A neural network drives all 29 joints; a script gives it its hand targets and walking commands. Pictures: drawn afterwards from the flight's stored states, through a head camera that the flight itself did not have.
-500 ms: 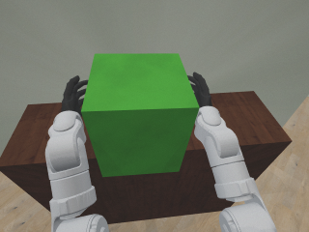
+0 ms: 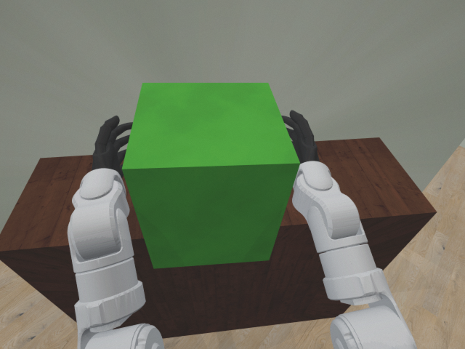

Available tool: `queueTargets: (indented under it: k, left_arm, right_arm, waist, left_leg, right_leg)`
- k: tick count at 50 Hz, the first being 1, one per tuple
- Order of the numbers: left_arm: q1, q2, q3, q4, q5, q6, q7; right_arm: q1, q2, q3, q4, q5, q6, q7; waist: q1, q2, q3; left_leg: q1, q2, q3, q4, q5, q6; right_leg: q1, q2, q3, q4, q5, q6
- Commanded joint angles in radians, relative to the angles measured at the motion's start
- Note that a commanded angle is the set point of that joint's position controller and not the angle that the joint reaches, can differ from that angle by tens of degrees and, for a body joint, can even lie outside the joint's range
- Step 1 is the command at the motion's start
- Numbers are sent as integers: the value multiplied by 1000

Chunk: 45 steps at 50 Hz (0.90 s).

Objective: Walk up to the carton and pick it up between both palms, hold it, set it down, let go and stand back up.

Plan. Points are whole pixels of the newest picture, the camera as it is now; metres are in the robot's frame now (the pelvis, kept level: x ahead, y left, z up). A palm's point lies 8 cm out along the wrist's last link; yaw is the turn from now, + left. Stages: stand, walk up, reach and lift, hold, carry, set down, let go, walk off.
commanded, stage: hold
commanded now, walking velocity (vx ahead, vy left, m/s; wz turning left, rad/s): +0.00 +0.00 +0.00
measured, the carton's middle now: (209, 177) +0.37 +0.02 +0.12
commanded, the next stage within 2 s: set down in 0.56 s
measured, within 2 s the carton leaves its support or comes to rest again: neither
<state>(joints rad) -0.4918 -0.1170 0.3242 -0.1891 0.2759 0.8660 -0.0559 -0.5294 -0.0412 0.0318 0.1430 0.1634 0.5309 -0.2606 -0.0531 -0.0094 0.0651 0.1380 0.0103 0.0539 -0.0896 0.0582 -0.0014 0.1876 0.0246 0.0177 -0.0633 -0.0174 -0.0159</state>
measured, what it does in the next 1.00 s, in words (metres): stands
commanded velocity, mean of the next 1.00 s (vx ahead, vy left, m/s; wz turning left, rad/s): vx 0.00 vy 0.00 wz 0.00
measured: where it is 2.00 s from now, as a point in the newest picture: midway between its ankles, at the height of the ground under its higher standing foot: outside the picture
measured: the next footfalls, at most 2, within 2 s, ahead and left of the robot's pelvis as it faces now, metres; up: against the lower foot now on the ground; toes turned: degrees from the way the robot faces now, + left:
none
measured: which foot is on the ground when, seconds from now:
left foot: down 0.00-1.00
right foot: down 0.00-1.00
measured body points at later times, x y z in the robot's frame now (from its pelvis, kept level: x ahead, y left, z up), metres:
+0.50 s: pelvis +0.00 +0.00 +0.00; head -0.01 +0.00 +0.45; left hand +0.35 +0.16 +0.18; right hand +0.36 -0.14 +0.17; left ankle +0.02 +0.12 -0.76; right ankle -0.02 -0.10 -0.76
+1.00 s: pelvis +0.01 +0.01 +0.00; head +0.00 +0.01 +0.45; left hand +0.38 +0.18 +0.18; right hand +0.40 -0.12 +0.17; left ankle +0.02 +0.12 -0.76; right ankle -0.02 -0.10 -0.76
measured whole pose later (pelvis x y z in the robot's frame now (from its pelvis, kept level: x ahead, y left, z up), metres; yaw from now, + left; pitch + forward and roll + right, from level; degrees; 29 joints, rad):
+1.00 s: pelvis +0.01 +0.01 +0.00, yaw +1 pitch -3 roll +0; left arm -0.57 -0.08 0.35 -0.04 0.29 0.82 -0.06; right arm -0.64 -0.02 -0.01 0.29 0.11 0.50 -0.23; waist -0.04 -0.01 0.02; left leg 0.10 -0.01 0.04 -0.09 0.05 0.01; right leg 0.15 0.01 0.01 -0.07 -0.03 -0.01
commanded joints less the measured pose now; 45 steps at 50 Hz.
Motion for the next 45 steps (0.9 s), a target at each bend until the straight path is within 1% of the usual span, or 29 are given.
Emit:
queueTargets:
  k: [1,2,5,7,8,10,12,14,15,16,17,20,24,27,28,29,30,32,33,34,35,36,37,38,39,40,42,44,45]
  left_arm:
    - [-457,-321,-417,-72,-157,-22,-126]
    - [-470,-318,-413,-69,-156,-25,-126]
    - [-476,-315,-413,-50,-159,-31,-125]
    - [-467,-307,-398,-23,-147,-31,-128]
    - [-470,-311,-399,-22,-149,-32,-129]
    - [-477,-322,-407,-29,-148,-34,-128]
    - [-480,-324,-411,-47,-158,-38,-125]
    - [-473,-327,-413,-53,-157,-37,-123]
    - [-465,-322,-408,-46,-156,-34,-124]
    - [-465,-315,-408,-47,-151,-33,-124]
    - [-464,-313,-399,-39,-151,-32,-126]
    - [-460,-310,-394,-43,-146,-30,-129]
    - [-451,-331,-427,-91,-168,-31,-122]
    - [-429,-311,-409,-64,-148,-17,-123]
    - [-434,-308,-410,-64,-147,-15,-125]
    - [-484,-259,-378,-19,-136,-13,-121]
    - [-513,-248,-361,-2,-130,-17,-114]
    - [-581,-248,-362,17,-142,-30,-108]
    - [-597,-261,-367,21,-152,-41,-104]
    - [-612,-271,-375,33,-159,-49,-103]
    - [-607,-282,-373,42,-160,-57,-100]
    - [-628,-285,-377,41,-161,-65,-101]
    - [-632,-289,-384,51,-163,-70,-104]
    - [-624,-288,-368,82,-152,-73,-109]
    - [-609,-278,-352,111,-143,-74,-116]
    - [-599,-273,-338,133,-140,-75,-124]
    - [-553,-266,-315,154,-123,-73,-135]
    - [-567,-268,-318,126,-125,-76,-144]
    - [-570,-276,-329,106,-130,-77,-145]
  right_arm:
    - [-521,361,331,-185,87,-38,81]
    - [-529,363,333,-183,85,-39,82]
    - [-523,358,316,-168,72,-42,82]
    - [-506,341,293,-137,58,-38,83]
    - [-508,344,294,-142,56,-38,83]
    - [-532,357,301,-161,67,-43,84]
    - [-536,359,307,-172,65,-44,87]
    - [-529,362,318,-178,74,-42,86]
    - [-525,356,318,-172,72,-42,86]
    - [-512,348,312,-159,65,-39,87]
    - [-512,348,309,-160,61,-40,86]
    - [-512,354,316,-161,70,-40,85]
    - [-519,369,348,-210,91,-44,84]
    - [-484,344,331,-168,84,-36,83]
    - [-491,343,330,-163,84,-37,83]
    - [-552,341,340,-142,88,-33,91]
    - [-584,345,335,-125,91,-32,97]
    - [-625,346,305,-100,74,-39,102]
    - [-650,367,304,-105,79,-44,105]
    - [-658,370,291,-107,71,-48,106]
    - [-669,379,291,-106,70,-53,108]
    - [-670,384,278,-88,59,-54,110]
    - [-661,384,264,-72,46,-56,110]
    - [-647,379,248,-43,33,-54,111]
    - [-631,363,223,-11,16,-50,111]
    - [-618,352,206,14,-3,-49,113]
    - [-588,354,203,39,0,-45,114]
    - [-592,349,206,39,1,-50,115]
    - [-603,354,217,12,8,-55,116]
  waist:
    - [7,28,-346]
    - [6,14,-343]
    - [-2,8,-324]
    - [-6,17,-297]
    - [-4,16,-307]
    - [-1,25,-328]
    - [-4,7,-353]
    - [-1,18,-364]
    - [0,6,-358]
    - [-7,13,-350]
    - [-4,0,-338]
    - [4,-4,-334]
    - [0,15,-384]
    - [-1,20,-329]
    - [2,23,-320]
    - [57,23,-305]
    - [73,-5,-285]
    - [58,-18,-287]
    - [72,-17,-324]
    - [52,-17,-349]
    - [62,-5,-393]
    - [47,7,-404]
    - [25,20,-429]
    - [23,28,-429]
    - [11,37,-403]
    - [2,32,-401]
    - [8,29,-398]
    - [-4,40,-410]
    - [-7,48,-427]
  left_leg:
    - [191,2,-29,18,170,29]
    - [188,4,-26,17,160,31]
    - [180,5,-29,16,135,30]
    - [167,7,-25,15,119,28]
    - [174,7,-22,16,109,31]
    - [171,6,-24,18,120,28]
    - [189,6,-28,21,150,29]
    - [201,4,-29,24,168,26]
    - [200,7,-32,28,173,25]
    - [197,4,-30,27,167,23]
    - [193,6,-31,25,165,26]
    - [179,4,-30,15,149,30]
    - [215,3,-32,23,230,27]
    - [207,4,-30,22,199,18]
    - [202,5,-29,20,172,20]
    - [153,6,-9,36,141,28]
    - [116,9,-5,35,95,38]
    - [74,7,-1,35,34,51]
    - [74,6,-1,44,34,58]
    - [86,5,-4,46,28,59]
    - [103,1,-4,49,42,60]
    - [108,0,-6,54,55,57]
    - [136,-2,-8,56,77,48]
    - [144,-6,-10,64,90,44]
    - [152,-7,-13,68,97,39]
    - [165,-6,-16,71,113,34]
    - [187,-10,-20,73,170,27]
    - [207,-11,-26,81,254,11]
    - [226,-10,-27,86,313,5]
  right_leg:
    - [-26,-11,11,42,236,76]
    - [-36,-10,13,42,229,77]
    - [-51,-10,10,42,196,77]
    - [-64,-8,4,35,170,74]
    - [-70,-8,5,32,155,78]
    - [-67,-7,2,34,170,76]
    - [-60,-5,-1,38,196,78]
    - [-58,-5,2,39,214,74]
    - [-61,-4,0,42,214,76]
    - [-61,-4,2,38,208,73]
    - [-56,-6,0,37,212,75]
    - [-42,-6,5,42,212,77]
    - [-17,-5,9,50,294,78]
    - [-36,-3,6,41,244,78]
    - [-45,-7,8,36,220,76]
    - [-50,-13,21,51,168,77]
    - [-67,-14,20,57,107,81]
    - [-86,-17,17,69,44,78]
    - [-94,-20,19,78,36,76]
    - [-103,-18,18,79,41,73]
    - [-92,-19,17,80,55,72]
    - [-104,-18,16,79,73,73]
    - [-105,-16,12,73,100,69]
    - [-114,-13,11,68,111,71]
    - [-126,-10,8,60,108,70]
    - [-124,-5,2,55,119,69]
    - [-104,2,-3,50,182,75]
    - [-79,11,-7,46,240,70]
    - [-63,13,-8,45,289,70]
